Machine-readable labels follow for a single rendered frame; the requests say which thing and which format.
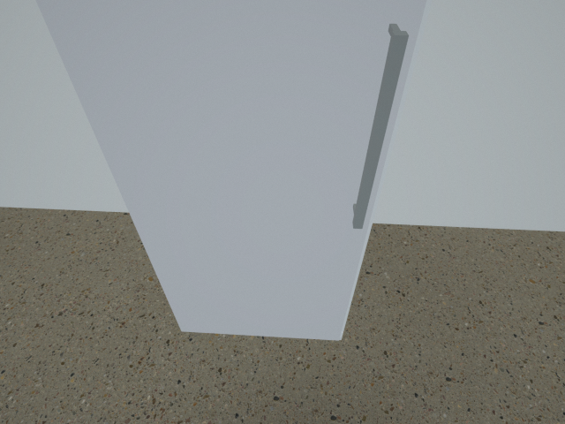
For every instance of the fridge door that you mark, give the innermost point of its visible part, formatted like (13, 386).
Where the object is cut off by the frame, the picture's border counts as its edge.
(237, 132)

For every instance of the handle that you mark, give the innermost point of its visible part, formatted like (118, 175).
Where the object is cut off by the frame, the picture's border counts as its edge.
(396, 50)

